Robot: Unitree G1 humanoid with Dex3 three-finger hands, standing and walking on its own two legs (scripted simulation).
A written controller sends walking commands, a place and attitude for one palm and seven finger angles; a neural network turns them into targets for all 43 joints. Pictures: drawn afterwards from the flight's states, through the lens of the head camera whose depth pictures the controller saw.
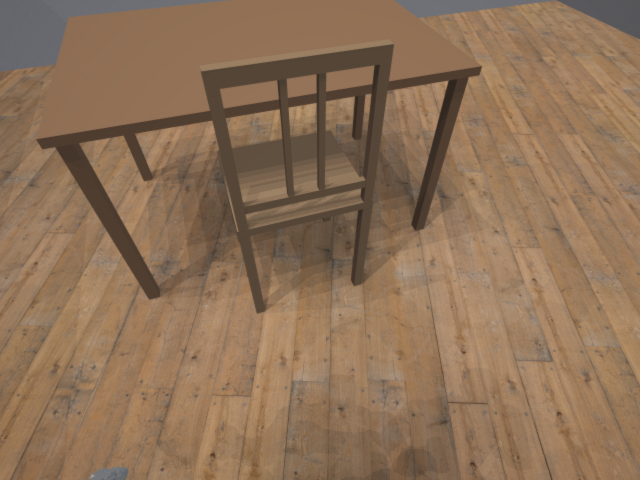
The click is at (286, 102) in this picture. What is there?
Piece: chair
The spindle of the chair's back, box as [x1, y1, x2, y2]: [277, 79, 293, 196]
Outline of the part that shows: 282,79 277,81 286,186 288,196 293,195 293,182 286,79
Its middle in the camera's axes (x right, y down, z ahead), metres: -0.08 -0.23 +0.93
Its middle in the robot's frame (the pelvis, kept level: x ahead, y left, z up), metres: +0.84 +0.13 -0.07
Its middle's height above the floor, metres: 0.70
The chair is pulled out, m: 0.00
